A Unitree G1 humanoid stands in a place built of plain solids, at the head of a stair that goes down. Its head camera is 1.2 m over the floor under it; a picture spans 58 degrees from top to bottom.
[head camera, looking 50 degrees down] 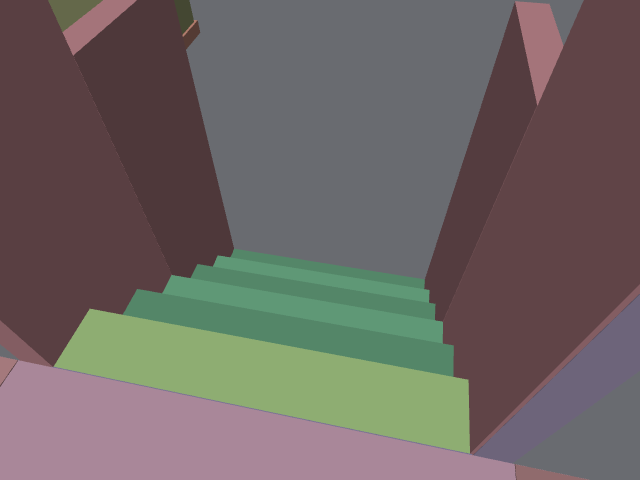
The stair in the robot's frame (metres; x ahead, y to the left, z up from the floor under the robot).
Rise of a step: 0.18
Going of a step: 0.20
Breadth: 1.20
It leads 11 degrees to the right of straight ahead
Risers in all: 6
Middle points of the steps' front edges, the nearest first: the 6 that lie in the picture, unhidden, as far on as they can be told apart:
0.61 0.16 0.00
0.80 0.12 -0.18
1.00 0.08 -0.37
1.20 0.04 -0.55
1.39 0.00 -0.73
1.59 -0.04 -0.92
